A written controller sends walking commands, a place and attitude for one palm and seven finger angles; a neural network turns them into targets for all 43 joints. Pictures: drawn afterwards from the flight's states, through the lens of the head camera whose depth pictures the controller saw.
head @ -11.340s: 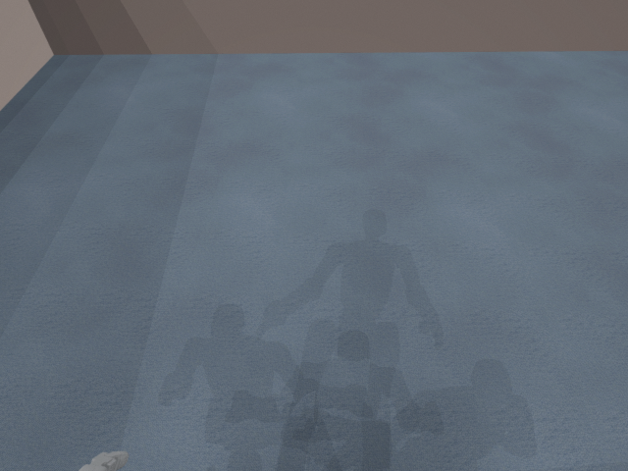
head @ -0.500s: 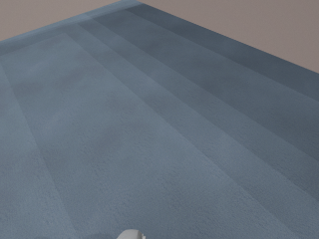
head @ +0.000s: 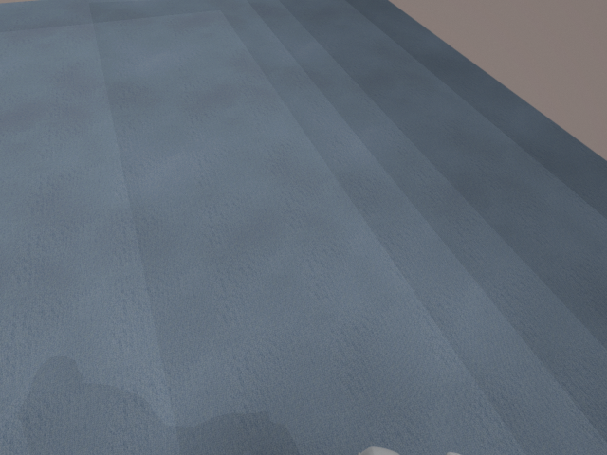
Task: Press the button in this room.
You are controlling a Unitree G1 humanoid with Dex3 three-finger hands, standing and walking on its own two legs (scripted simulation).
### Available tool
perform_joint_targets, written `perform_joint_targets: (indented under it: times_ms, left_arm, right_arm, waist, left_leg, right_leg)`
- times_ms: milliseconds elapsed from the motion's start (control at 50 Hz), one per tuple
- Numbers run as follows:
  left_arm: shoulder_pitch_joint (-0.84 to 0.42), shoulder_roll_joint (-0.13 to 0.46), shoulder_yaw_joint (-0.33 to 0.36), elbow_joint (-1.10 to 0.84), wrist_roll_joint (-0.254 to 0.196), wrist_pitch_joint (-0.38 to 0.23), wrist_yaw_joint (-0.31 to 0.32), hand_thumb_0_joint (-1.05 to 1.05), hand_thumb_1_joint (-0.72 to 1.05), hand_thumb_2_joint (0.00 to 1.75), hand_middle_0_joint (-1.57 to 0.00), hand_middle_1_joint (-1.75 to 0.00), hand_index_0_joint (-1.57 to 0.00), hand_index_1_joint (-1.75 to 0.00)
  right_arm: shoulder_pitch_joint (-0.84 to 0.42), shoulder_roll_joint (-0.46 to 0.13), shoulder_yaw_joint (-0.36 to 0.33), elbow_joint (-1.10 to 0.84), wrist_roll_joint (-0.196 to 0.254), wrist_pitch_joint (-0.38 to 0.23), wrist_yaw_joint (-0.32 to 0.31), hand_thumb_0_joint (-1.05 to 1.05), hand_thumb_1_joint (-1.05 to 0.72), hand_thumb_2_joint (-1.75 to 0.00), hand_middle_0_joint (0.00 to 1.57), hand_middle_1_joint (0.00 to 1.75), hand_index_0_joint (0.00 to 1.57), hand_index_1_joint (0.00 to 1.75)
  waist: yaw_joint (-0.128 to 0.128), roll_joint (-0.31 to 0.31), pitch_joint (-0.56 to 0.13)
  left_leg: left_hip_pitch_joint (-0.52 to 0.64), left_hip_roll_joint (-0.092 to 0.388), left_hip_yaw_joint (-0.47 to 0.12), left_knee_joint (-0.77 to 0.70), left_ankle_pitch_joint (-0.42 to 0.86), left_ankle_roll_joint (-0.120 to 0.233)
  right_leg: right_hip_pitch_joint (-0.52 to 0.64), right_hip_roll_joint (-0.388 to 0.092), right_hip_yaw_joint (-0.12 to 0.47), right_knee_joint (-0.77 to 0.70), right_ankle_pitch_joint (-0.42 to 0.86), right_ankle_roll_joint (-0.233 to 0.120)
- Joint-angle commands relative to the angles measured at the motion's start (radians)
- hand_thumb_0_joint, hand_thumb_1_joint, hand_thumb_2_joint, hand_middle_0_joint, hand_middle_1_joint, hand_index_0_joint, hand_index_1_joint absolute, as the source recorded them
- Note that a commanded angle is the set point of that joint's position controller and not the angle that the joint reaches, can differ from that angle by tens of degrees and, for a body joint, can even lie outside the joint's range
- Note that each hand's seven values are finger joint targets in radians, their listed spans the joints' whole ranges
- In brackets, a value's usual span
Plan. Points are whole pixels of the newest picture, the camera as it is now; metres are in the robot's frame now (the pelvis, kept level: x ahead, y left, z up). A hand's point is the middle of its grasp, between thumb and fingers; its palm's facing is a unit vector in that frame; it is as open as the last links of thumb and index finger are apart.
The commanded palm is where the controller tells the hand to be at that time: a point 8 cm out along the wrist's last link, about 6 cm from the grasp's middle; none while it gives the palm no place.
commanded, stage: turn or walk to find it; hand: left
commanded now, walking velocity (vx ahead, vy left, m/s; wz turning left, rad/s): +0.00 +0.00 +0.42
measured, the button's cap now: out of the picture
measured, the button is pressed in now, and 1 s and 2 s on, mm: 0 0 0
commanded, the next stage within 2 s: none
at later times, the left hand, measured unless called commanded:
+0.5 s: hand out of the picture +0.04 +0.14 -0.14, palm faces +0.21 -0.94 -0.27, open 7.4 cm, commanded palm none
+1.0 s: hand out of the picture -0.10 +0.20 -0.18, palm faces +0.46 -0.86 -0.22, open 7.4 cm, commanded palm none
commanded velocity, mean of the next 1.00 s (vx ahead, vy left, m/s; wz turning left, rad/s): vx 0.00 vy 0.00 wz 0.42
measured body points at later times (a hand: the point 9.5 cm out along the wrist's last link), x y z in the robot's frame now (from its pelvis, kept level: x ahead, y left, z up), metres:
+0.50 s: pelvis -0.01 -0.06 +0.00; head +0.02 -0.10 +0.45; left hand +0.03 +0.19 -0.12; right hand +0.06 -0.31 -0.17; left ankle -0.07 +0.10 -0.64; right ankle +0.00 -0.15 -0.74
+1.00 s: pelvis -0.04 -0.01 +0.00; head -0.03 +0.03 +0.45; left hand -0.12 +0.25 -0.16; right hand +0.16 -0.19 -0.12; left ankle -0.08 +0.07 -0.74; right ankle +0.00 -0.17 -0.65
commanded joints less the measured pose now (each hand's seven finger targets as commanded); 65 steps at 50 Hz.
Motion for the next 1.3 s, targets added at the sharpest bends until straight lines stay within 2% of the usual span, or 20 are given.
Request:
perform_joint_targets:
  times_ms: [0, 140, 220, 240, 260, 280, 340, 380, 620, 660, 720, 740, 760, 780, 800, 820, 920, 1120, 1240, 1280]
  left_arm:
    - [-0.035, 0.059, 0.007, -0.09, -0.003, -0.028, 0.012, 0.0, 0.9, 0.9, -0.2, -0.3, -0.2, -0.3]
    - [-0.096, 0.039, -0.003, -0.133, -0.012, -0.037, 0.017, 0.0, 0.9, 0.9, -0.2, -0.3, -0.2, -0.3]
    - [0.017, 0.057, 0.005, -0.11, -0.015, -0.057, 0.021, 0.0, 0.9, 0.9, -0.2, -0.3, -0.2, -0.3]
    - [0.043, 0.113, 0.013, -0.104, -0.007, -0.068, 0.026, 0.0, 0.9, 0.9, -0.2, -0.3, -0.2, -0.3]
    - [0.077, 0.194, 0.031, -0.101, 0.007, -0.075, 0.035, 0.0, 0.9, 0.9, -0.2, -0.3, -0.2, -0.3]
    - [0.083, 0.207, 0.028, -0.111, 0.001, -0.07, 0.034, 0.0, 0.9, 0.9, -0.2, -0.3, -0.2, -0.3]
    - [-0.071, 0.111, 0.014, -0.144, -0.007, -0.068, 0.038, 0.0, 0.9, 0.9, -0.2, -0.3, -0.2, -0.3]
    - [-0.08, 0.084, 0.003, -0.148, -0.006, -0.076, 0.031, 0.0, 0.9, 0.9, -0.2, -0.3, -0.2, -0.3]
    - [0.087, 0.134, 0.022, -0.077, 0.01, -0.069, 0.028, 0.0, 0.9, 0.9, -0.2, -0.3, -0.2, -0.3]
    - [0.084, 0.15, 0.029, -0.072, 0.012, -0.065, 0.028, 0.0, 0.9, 0.9, -0.2, -0.3, -0.2, -0.3]
    - [0.045, 0.159, 0.031, -0.068, 0.004, -0.058, 0.025, 0.0, 0.9, 0.9, -0.2, -0.3, -0.2, -0.3]
    - [0.036, 0.14, 0.029, -0.07, -0.004, -0.052, 0.023, 0.0, 0.9, 0.9, -0.2, -0.3, -0.2, -0.3]
    - [0.06, 0.086, 0.022, -0.093, -0.012, -0.044, 0.02, 0.0, 0.9, 0.9, -0.2, -0.3, -0.2, -0.3]
    - [0.017, 0.04, -0.003, -0.125, -0.008, -0.037, 0.02, 0.0, 0.9, 0.9, -0.2, -0.3, -0.2, -0.3]
    - [-0.017, 0.065, 0.0, -0.122, -0.004, -0.027, 0.024, 0.0, 0.9, 0.9, -0.2, -0.3, -0.2, -0.3]
    - [-0.038, 0.057, 0.003, -0.106, -0.002, -0.02, 0.026, 0.0, 0.9, 0.9, -0.2, -0.3, -0.2, -0.3]
    - [0.005, 0.07, 0.011, -0.064, -0.003, -0.025, 0.008, 0.0, 0.9, 0.9, -0.2, -0.3, -0.2, -0.3]
    - [-0.098, 0.046, 0.005, -0.124, -0.008, -0.026, 0.017, 0.0, 0.9, 0.9, -0.2, -0.3, -0.2, -0.3]
    - [-0.043, 0.04, 0.001, -0.124, -0.017, -0.044, 0.02, 0.0, 0.9, 0.9, -0.2, -0.3, -0.2, -0.3]
    - [0.036, 0.072, 0.009, -0.105, -0.014, -0.059, 0.025, 0.0, 0.9, 0.9, -0.2, -0.3, -0.2, -0.3]
  right_arm:
    - [0.092, -0.211, -0.064, -0.034, -0.005, -0.012, -0.016, 0.0, -0.9, -0.9, 0.2, 0.3, 0.2, 0.3]
    - [0.107, -0.211, -0.075, -0.038, -0.015, -0.001, -0.013, 0.0, -0.9, -0.9, 0.2, 0.3, 0.2, 0.3]
    - [0.072, -0.2, -0.079, -0.05, -0.005, 0.001, -0.008, 0.0, -0.9, -0.9, 0.2, 0.3, 0.2, 0.3]
    - [0.089, -0.158, -0.074, -0.052, 0.004, -0.001, -0.002, 0.0, -0.9, -0.9, 0.2, 0.3, 0.2, 0.3]
    - [0.084, -0.094, -0.062, -0.078, 0.005, -0.003, 0.002, 0.0, -0.9, -0.9, 0.2, 0.3, 0.2, 0.3]
    - [0.057, -0.135, -0.074, -0.09, -0.001, 0.009, -0.003, 0.0, -0.9, -0.9, 0.2, 0.3, 0.2, 0.3]
    - [0.106, -0.132, -0.083, -0.027, -0.011, 0.036, 0.009, 0.0, -0.9, -0.9, 0.2, 0.3, 0.2, 0.3]
    - [0.144, -0.117, -0.077, -0.001, -0.012, 0.042, 0.016, 0.0, -0.9, -0.9, 0.2, 0.3, 0.2, 0.3]
    - [-0.003, -0.096, -0.048, -0.035, 0.0, 0.031, 0.015, 0.0, -0.9, -0.9, 0.2, 0.3, 0.2, 0.3]
    - [-0.003, -0.094, -0.043, -0.041, 0.004, 0.023, 0.013, 0.0, -0.9, -0.9, 0.2, 0.3, 0.2, 0.3]
    - [0.065, -0.112, -0.044, -0.026, 0.004, 0.011, 0.011, 0.0, -0.9, -0.9, 0.2, 0.3, 0.2, 0.3]
    - [0.103, -0.139, -0.052, -0.019, 0.002, 0.002, 0.014, 0.0, -0.9, -0.9, 0.2, 0.3, 0.2, 0.3]
    - [0.134, -0.238, -0.072, -0.023, -0.006, -0.009, 0.01, 0.0, -0.9, -0.9, 0.2, 0.3, 0.2, 0.3]
    - [0.177, -0.305, -0.086, -0.013, -0.003, -0.002, 0.002, 0.0, -0.9, -0.9, 0.2, 0.3, 0.2, 0.3]
    - [0.18, -0.293, -0.083, -0.002, -0.006, 0.003, -0.004, 0.0, -0.9, -0.9, 0.2, 0.3, 0.2, 0.3]
    - [0.149, -0.262, -0.073, -0.003, -0.008, -0.003, -0.014, 0.0, -0.9, -0.9, 0.2, 0.3, 0.2, 0.3]
    - [0.051, -0.211, -0.055, -0.042, -0.002, -0.012, -0.017, 0.0, -0.9, -0.9, 0.2, 0.3, 0.2, 0.3]
    - [0.127, -0.206, -0.073, -0.033, -0.011, -0.008, -0.013, 0.0, -0.9, -0.9, 0.2, 0.3, 0.2, 0.3]
    - [0.108, -0.203, -0.081, -0.039, -0.013, 0.001, -0.01, 0.0, -0.9, -0.9, 0.2, 0.3, 0.2, 0.3]
    - [0.093, -0.177, -0.08, -0.046, -0.002, 0.001, -0.006, 0.0, -0.9, -0.9, 0.2, 0.3, 0.2, 0.3]
  waist:
    - [-0.051, 0.152, -0.088]
    - [-0.065, 0.188, -0.095]
    - [-0.002, 0.15, -0.156]
    - [0.005, 0.021, -0.174]
    - [0.024, -0.244, -0.171]
    - [0.035, -0.201, -0.147]
    - [-0.045, -0.096, -0.031]
    - [-0.058, -0.104, -0.019]
    - [0.023, -0.158, -0.058]
    - [0.026, -0.167, -0.079]
    - [-0.026, -0.145, -0.112]
    - [-0.052, -0.049, -0.134]
    - [-0.066, 0.212, -0.163]
    - [-0.088, 0.354, -0.142]
    - [-0.093, 0.241, -0.132]
    - [-0.086, 0.299, -0.112]
    - [-0.032, 0.167, -0.075]
    - [-0.066, 0.183, -0.076]
    - [-0.035, 0.18, -0.12]
    - [0.005, 0.106, -0.156]
  left_leg:
    - [0.156, 0.249, -0.238, -0.133, 0.507, 0.117]
    - [0.092, 0.236, -0.33, -0.083, 0.549, 0.13]
    - [-0.028, 0.156, -0.309, 0.018, 0.417, 0.054]
    - [-0.18, 0.095, -0.257, 0.102, 0.224, -0.002]
    - [-0.359, -0.047, -0.091, 0.306, -0.202, -0.07]
    - [-0.34, -0.034, -0.1, 0.504, -0.358, -0.071]
    - [-0.346, 0.018, -0.119, 0.729, -0.202, -0.08]
    - [-0.341, 0.024, -0.088, 0.761, -0.113, -0.098]
    - [-0.248, 0.048, 0.023, 0.399, -0.198, -0.113]
    - [-0.19, 0.046, 0.044, 0.301, -0.208, -0.101]
    - [-0.023, 0.037, 0.073, 0.059, -0.024, -0.085]
    - [0.101, 0.063, 0.036, -0.067, 0.113, -0.071]
    - [0.242, 0.268, -0.24, -0.125, 0.346, 0.013]
    - [0.24, 0.42, -0.384, -0.134, 0.669, 0.117]
    - [0.195, 0.432, -0.325, -0.116, 0.646, 0.156]
    - [0.149, 0.365, -0.295, -0.133, 0.609, 0.129]
    - [0.12, 0.24, -0.172, -0.137, 0.52, 0.088]
    - [0.125, 0.255, -0.318, -0.142, 0.415, 0.136]
    - [0.018, 0.206, -0.364, -0.062, 0.47, 0.112]
    - [-0.118, 0.131, -0.313, 0.021, 0.273, 0.035]
  right_leg:
    - [-0.086, 0.0, 0.031, -0.027, 0.005, 0.013]
    - [0.051, 0.049, 0.022, -0.297, -0.052, -0.002]
    - [0.314, 0.055, 0.006, -0.662, 0.218, -0.018]
    - [0.479, -0.06, 0.11, -0.731, 0.293, -0.047]
    - [0.563, -0.309, 0.341, -0.748, 0.465, -0.148]
    - [0.412, -0.405, 0.369, -0.758, 0.524, -0.242]
    - [0.27, -0.261, 0.201, -0.774, 0.385, -0.209]
    - [0.271, -0.2, 0.078, -0.763, 0.416, -0.173]
    - [0.395, -0.256, 0.01, -0.689, 0.648, -0.223]
    - [0.392, -0.274, 0.008, -0.658, 0.653, -0.229]
    - [0.33, -0.249, -0.052, -0.563, 0.573, -0.166]
    - [0.248, -0.215, -0.094, -0.46, 0.475, -0.117]
    - [0.036, -0.093, -0.148, -0.27, 0.144, -0.041]
    - [-0.089, -0.019, -0.094, -0.111, -0.265, -0.007]
    - [-0.066, -0.032, -0.022, -0.021, -0.242, -0.02]
    - [-0.076, -0.038, 0.018, 0.0, -0.184, -0.017]
    - [-0.076, -0.013, 0.021, 0.067, 0.022, 0.003]
    - [-0.056, 0.014, 0.043, -0.133, -0.031, 0.013]
    - [0.178, 0.075, 0.02, -0.465, 0.048, -0.016]
    - [0.397, 0.025, 0.042, -0.712, 0.24, -0.026]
